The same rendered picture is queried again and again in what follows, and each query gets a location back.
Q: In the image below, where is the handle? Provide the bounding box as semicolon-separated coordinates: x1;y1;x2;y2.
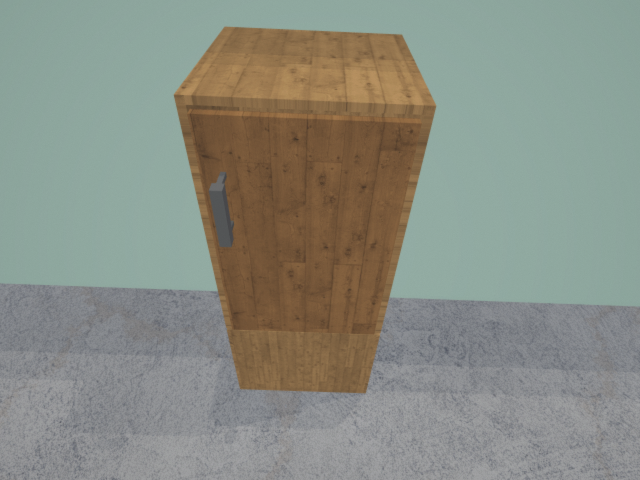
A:
209;172;234;247

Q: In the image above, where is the cupboard door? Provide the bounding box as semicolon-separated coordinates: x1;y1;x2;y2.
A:
187;109;422;335

